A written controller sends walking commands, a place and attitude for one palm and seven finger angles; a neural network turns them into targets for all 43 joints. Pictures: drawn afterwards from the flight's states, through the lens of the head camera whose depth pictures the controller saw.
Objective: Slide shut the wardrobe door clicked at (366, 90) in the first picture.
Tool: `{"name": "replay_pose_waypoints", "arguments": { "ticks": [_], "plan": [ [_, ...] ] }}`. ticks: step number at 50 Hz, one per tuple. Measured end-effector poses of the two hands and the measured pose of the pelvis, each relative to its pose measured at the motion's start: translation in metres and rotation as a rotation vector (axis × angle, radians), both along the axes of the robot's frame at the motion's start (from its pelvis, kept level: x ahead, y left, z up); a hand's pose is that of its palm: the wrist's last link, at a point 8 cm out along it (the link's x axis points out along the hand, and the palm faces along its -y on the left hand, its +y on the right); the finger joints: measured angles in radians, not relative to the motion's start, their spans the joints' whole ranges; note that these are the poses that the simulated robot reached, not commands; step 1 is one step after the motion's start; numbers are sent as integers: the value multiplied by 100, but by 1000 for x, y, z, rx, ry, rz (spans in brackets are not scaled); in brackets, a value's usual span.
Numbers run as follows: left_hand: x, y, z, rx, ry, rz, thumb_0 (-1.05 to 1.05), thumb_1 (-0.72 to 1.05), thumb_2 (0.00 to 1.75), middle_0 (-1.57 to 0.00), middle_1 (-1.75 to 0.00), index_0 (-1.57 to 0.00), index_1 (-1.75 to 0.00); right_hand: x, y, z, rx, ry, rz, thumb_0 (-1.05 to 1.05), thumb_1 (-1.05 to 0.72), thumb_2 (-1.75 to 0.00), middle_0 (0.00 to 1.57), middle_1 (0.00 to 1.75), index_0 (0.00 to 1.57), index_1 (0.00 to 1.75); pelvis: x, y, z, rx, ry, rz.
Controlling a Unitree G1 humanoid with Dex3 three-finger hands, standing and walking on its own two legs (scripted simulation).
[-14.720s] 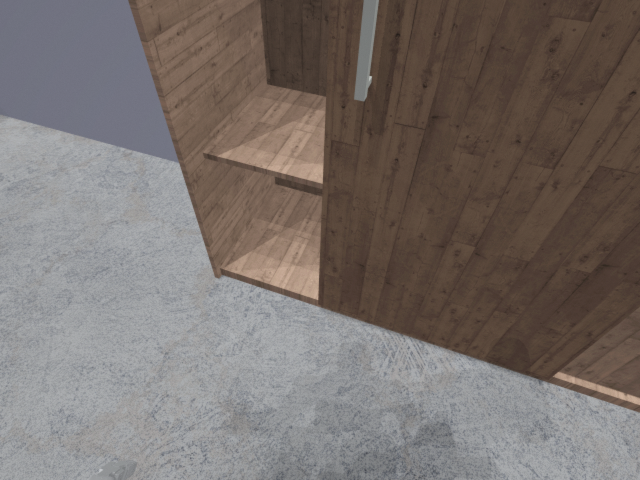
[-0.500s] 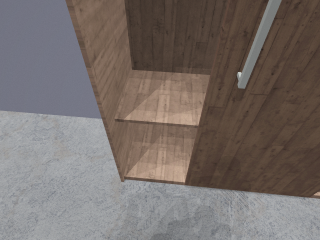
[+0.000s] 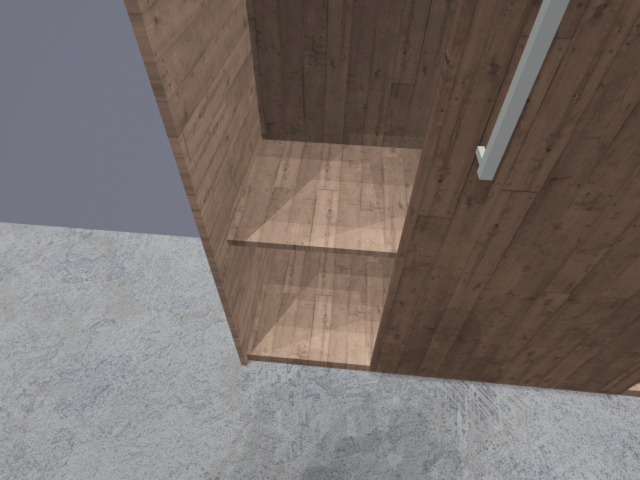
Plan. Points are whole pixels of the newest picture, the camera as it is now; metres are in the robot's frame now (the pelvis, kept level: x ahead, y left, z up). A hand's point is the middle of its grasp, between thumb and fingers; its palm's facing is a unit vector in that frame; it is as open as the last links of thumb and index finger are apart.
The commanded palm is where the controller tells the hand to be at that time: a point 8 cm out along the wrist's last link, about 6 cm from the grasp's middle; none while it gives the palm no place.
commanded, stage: look again from close up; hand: right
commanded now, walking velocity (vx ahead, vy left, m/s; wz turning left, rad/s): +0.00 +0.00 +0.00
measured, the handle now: (517, 77) +0.54 -0.22 +0.26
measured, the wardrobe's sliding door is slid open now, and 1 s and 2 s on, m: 0.40 0.40 0.40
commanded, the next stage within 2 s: shuffle to correct the standing spot in 0.24 s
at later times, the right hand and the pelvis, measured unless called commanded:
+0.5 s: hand out of the picture -0.01 -0.16 -0.18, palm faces +0.10 +0.99 -0.14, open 7.4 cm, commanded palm none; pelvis +0.01 +0.00 +0.00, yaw -1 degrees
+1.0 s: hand out of the picture +0.13 -0.22 -0.18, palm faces +0.10 +0.97 -0.22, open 7.3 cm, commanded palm none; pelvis +0.08 -0.04 -0.01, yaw -4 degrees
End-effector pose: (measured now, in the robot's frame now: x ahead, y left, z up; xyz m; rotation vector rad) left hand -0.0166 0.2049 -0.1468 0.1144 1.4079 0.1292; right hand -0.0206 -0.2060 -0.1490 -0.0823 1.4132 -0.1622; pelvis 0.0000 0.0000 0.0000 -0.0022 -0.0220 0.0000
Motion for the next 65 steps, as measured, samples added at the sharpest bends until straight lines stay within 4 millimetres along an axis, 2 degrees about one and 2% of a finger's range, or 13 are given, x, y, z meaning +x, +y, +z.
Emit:
{"name": "replay_pose_waypoints", "arguments": {
  "ticks": [23, 30, 33, 36, 41, 45, 49, 54, 59, 65],
  "plan": [
    [6, 1, 1, 7, 15, -13, 1, 91, 90, -20, -30, -20, -30, 1, 1, -4, 15, 6, -17, 0, -91, -90, 20, 30, 20, 30, 7, -1, -2, 6, 3, -11],
    [19, -6, 2, 42, 36, -38, 1, 91, 90, -20, -30, -20, -30, -6, -17, -14, 30, 39, -77, 0, -91, -90, 20, 30, 20, 30, 24, -20, -8, 19, 16, -22],
    [26, -14, 6, 59, 7, -18, 1, 91, 90, -20, -30, -20, -30, -3, -28, -16, 36, 80, -57, 0, -91, -90, 20, 30, 20, 30, 35, -30, -9, 9, 23, -4],
    [25, -25, 8, 56, 3, 17, 0, 91, 90, -20, -30, -20, -30, 18, -39, -12, 24, 86, -11, 0, -91, -90, 20, 30, 19, 30, 44, -34, -6, 4, 27, 11],
    [11, -42, 5, -1, 92, 30, 0, 91, 90, -20, -30, -20, -30, 80, -52, -1, -24, -12, 32, 1, -93, -90, 20, 30, 19, 30, 59, -36, -3, -7, 28, 3],
    [10, -46, -10, -42, 164, 29, 0, 90, 90, -20, -30, -20, -30, 122, -63, 1, -85, -121, 24, 2, -95, -90, 20, 30, 20, 30, 76, -33, -14, -20, 16, -19],
    [35, -47, -12, -34, 165, 9, 1, 91, 90, -20, -30, -20, -30, 141, -63, 4, -89, -173, 0, 1, -94, -90, 19, 30, 19, 30, 83, -36, -11, 6, 5, -67],
    [79, -50, -8, -2, 40, -6, 1, 91, 90, -20, -30, -20, -30, 144, -66, -5, -61, -167, -25, 0, -95, -90, 20, 30, 20, 30, 82, -43, -11, 6, -4, -57],
    [101, -45, 0, 37, -6, -36, 3, 94, 90, -20, -30, -20, -30, 135, -73, -2, -53, -125, -30, 0, -96, -89, 20, 30, 20, 30, 84, -49, -5, -13, 5, -35],
    [119, -34, 5, 50, -51, -40, 3, 94, 90, -20, -30, -20, -30, 107, -69, 4, -44, -47, -16, 0, -94, -90, 20, 30, 20, 30, 84, -50, 1, -6, 14, -24]
  ]
}}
